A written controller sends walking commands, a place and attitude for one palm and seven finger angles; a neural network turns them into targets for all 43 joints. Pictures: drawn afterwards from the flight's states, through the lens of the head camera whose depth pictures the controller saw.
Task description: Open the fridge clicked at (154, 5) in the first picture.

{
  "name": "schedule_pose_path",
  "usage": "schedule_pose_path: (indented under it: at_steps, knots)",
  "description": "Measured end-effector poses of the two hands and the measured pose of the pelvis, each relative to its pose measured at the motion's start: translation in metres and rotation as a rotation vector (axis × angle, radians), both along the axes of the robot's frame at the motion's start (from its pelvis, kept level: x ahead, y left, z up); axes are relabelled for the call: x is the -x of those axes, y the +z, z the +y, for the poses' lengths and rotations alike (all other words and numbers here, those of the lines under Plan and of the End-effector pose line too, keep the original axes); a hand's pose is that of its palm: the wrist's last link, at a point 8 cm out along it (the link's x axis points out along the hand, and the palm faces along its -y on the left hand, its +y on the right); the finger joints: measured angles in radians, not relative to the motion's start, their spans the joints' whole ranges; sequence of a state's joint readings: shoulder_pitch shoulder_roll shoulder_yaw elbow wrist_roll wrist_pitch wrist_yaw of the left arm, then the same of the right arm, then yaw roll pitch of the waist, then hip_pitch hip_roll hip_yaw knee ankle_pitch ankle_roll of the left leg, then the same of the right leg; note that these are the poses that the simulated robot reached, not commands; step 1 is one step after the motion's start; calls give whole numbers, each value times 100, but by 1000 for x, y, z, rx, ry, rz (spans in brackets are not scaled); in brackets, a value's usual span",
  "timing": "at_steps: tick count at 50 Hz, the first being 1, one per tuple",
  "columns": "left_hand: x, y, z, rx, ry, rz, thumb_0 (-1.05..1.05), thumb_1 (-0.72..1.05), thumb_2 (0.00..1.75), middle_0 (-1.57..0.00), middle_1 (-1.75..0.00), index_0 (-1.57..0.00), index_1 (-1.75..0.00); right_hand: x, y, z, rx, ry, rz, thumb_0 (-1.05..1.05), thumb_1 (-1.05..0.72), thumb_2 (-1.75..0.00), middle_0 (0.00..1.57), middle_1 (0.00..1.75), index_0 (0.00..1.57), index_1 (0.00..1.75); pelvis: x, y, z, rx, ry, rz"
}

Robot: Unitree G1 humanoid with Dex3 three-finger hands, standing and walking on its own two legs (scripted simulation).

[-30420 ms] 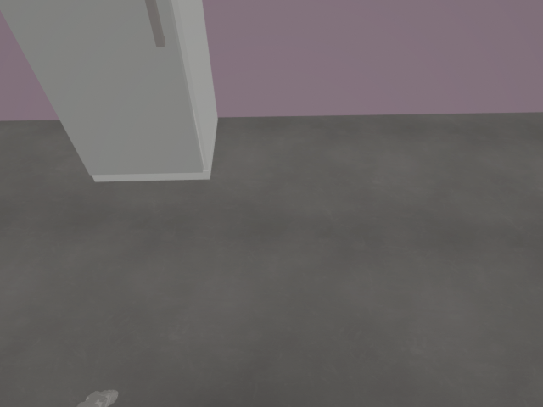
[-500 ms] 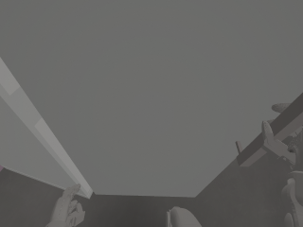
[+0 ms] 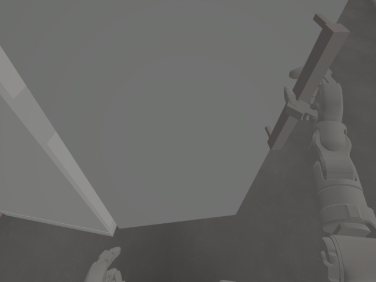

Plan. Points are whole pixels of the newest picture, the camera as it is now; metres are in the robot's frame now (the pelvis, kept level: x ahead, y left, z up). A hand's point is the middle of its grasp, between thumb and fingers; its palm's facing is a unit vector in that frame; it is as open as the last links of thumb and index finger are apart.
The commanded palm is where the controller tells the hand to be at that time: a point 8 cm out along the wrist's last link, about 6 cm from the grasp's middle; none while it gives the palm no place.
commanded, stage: stop walking and hold the door back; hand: right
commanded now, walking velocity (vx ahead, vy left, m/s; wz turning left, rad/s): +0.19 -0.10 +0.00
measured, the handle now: (292, 94) +0.47 -0.21 +0.16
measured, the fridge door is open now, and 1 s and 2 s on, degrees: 72 69 70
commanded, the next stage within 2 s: loosen the grip on the handle in 0.72 s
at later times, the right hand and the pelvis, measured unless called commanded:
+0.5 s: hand (286, 93) +0.46 -0.19 +0.16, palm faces +0.13 +0.98 -0.16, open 6.0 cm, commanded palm +0.42 -0.25 +0.15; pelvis -0.01 -0.02 +0.01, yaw +3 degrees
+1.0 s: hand (293, 95) +0.45 -0.20 +0.17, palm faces +0.12 +0.98 -0.14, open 7.4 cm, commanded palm +0.42 -0.24 +0.16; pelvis -0.03 -0.03 +0.00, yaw +4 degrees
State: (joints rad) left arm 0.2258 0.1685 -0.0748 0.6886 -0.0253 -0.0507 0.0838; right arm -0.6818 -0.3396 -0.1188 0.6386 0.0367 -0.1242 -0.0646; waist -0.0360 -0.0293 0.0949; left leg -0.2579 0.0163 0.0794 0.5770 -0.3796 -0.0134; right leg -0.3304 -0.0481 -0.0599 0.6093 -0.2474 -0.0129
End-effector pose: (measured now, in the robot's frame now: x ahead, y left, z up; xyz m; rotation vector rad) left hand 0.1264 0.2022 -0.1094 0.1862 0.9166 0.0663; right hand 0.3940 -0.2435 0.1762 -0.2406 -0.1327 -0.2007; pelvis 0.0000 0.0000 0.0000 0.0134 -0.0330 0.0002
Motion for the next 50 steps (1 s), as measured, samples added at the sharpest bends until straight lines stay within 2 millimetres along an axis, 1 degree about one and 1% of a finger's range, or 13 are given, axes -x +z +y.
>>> schedule_pose_path:
  at_steps: [2, 5, 12, 15, 17, 23, 26, 30, 36, 42, 45, 47, 50]
  knots:
    - [15, -11, 8, -5, 15, 40, 1, 90, 90, -21, -30, -21, -30, -2, 1, 1, 5, -16, 14, -7, -58, -74, 46, 140, 41, 140, 6, -3, 3, -9, -3, -13]
    - [38, -15, 26, -36, 62, 88, 1, 90, 90, -21, -30, -21, -30, -6, 2, 1, 0, -27, 50, -9, -58, -73, 46, 140, 42, 140, 10, 0, 1, 2, -12, -25]
    - [79, 6, 68, -174, 163, 121, 1, 90, 90, -21, -30, -21, -30, -26, 1, 0, -67, 9, 117, -12, -59, -74, 46, 140, 45, 140, 9, 8, -11, 33, -7, -21]
    - [88, 14, 77, -235, 201, 104, 1, 90, 90, -21, -30, -20, -30, -35, -1, 1, -87, 45, 98, -10, -60, -75, 46, 140, 45, 140, 5, 4, -23, 18, 1, -22]
    - [92, 17, 77, -252, 237, 95, 1, 91, 90, -20, -30, -20, -30, -39, -2, 1, -98, 69, 69, -8, -61, -76, 46, 140, 45, 140, 4, 1, -29, 23, 12, -26]
    - [88, 20, 45, -163, 232, 91, 1, 91, 90, -20, -30, -20, -30, -39, -5, 2, -94, 82, 31, -8, -64, -75, 46, 140, 38, 140, 4, 8, -28, -1, 36, 6]
    - [80, 11, 29, -94, 197, 92, 1, 91, 90, -20, -30, -20, -30, -35, -6, 2, -62, 73, 13, -9, -64, -75, 46, 140, 35, 140, 6, 6, -20, 2, 54, 22]
    - [67, -3, 21, -33, 170, 89, 1, 90, 90, -21, -30, -21, -30, -28, -6, 1, -10, 48, 5, -11, -63, -74, 46, 140, 34, 140, 9, 3, -13, -16, 49, 21]
    - [47, -2, 29, -66, 156, 56, 1, 90, 90, -21, -30, -21, -30, -27, -6, -1, -12, 54, 35, -14, -61, -75, 46, 140, 38, 140, 10, 3, -16, -10, 46, 26]
    - [38, 23, 41, -138, 178, -12, 1, 90, 90, -21, -30, -21, -30, -28, -6, -3, -52, 90, 29, -13, -61, -74, 46, 140, 41, 140, 12, 6, -25, 8, 65, 16]
    - [41, 41, 45, -164, 155, -69, 1, 90, 90, -21, -30, -21, -30, -37, -6, -6, -99, 122, 89, -12, -54, -74, 46, 140, 42, 140, 16, 6, -24, 17, 59, 72]
    - [47, 50, 48, -177, 154, -104, 1, 90, 90, -21, -30, -21, -30, -34, -4, -9, -143, 112, 86, -10, -50, -73, 46, 140, 43, 140, 19, 6, -25, 16, 62, 88]
    - [63, 51, 51, -175, 167, -130, 1, 90, 90, -21, -30, -21, -30, -27, -2, -9, -102, 84, 69, -7, -40, -67, 45, 138, 39, 137, 25, 4, -31, 9, 69, 92]
